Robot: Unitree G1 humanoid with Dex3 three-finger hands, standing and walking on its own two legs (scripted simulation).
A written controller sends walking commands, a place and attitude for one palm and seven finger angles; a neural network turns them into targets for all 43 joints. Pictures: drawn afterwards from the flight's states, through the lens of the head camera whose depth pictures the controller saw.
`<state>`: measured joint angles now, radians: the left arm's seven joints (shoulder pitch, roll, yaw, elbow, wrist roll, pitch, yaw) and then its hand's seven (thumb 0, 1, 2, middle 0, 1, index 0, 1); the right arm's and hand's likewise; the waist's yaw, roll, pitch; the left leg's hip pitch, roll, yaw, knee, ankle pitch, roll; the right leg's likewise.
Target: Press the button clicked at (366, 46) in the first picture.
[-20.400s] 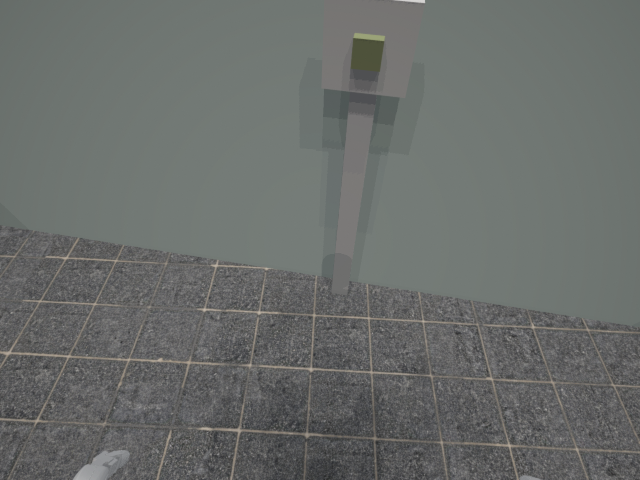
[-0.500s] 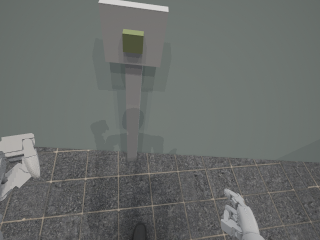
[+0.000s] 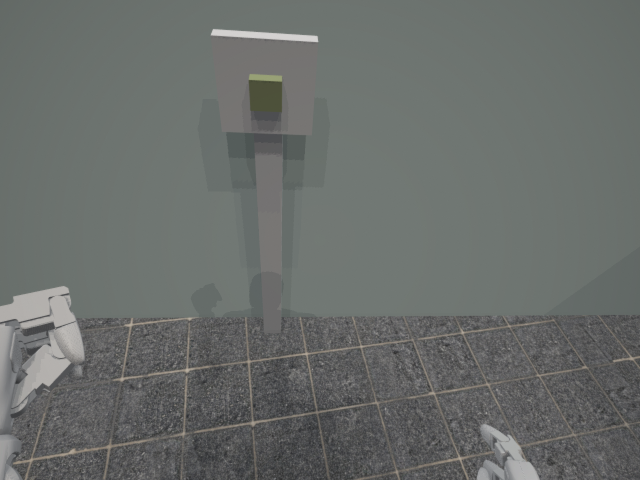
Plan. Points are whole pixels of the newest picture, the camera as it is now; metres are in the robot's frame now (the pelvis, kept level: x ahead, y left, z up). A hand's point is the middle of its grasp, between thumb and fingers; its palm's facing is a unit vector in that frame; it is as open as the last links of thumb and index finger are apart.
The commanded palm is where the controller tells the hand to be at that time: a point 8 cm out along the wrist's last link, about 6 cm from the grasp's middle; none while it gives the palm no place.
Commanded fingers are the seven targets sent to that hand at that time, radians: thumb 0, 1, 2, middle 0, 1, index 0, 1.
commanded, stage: stop stepping back and stand still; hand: left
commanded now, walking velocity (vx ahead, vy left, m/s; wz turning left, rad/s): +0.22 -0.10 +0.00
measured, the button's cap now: (266, 92) +0.72 +0.14 +0.15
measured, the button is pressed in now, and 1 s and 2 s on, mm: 0 0 0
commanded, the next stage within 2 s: let the arm hang, fingers relaxed in 0.98 s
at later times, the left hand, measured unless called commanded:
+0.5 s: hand (21, 348) +0.18 +0.26 +0.17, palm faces +0.44 -0.80 -0.40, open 3.1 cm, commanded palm +0.10 +0.30 +0.18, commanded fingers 0.00 0.90 0.90 -1.30 -1.50 -1.30 -1.50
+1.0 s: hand (54, 320) +0.21 +0.26 +0.16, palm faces +0.35 -0.81 -0.46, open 3.1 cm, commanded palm +0.15 +0.31 +0.18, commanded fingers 0.00 0.90 0.90 -1.30 -1.50 -1.30 -1.50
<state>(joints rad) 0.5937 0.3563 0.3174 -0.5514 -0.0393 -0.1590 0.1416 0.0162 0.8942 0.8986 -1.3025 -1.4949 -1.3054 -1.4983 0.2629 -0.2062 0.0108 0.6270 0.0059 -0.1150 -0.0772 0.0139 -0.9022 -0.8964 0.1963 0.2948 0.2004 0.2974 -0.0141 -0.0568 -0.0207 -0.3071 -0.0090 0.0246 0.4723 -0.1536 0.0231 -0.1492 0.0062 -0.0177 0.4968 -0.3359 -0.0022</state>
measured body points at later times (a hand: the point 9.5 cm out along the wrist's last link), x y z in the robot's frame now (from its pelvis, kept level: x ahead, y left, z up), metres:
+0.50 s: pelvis -0.01 +0.02 +0.00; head +0.00 +0.04 +0.44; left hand +0.15 +0.31 +0.19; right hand +0.17 -0.20 -0.08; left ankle +0.03 +0.13 -0.74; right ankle -0.01 -0.09 -0.72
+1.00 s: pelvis +0.03 +0.02 +0.00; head +0.05 +0.03 +0.45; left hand +0.19 +0.30 +0.19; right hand +0.22 -0.21 -0.07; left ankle +0.02 +0.13 -0.74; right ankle +0.02 -0.08 -0.74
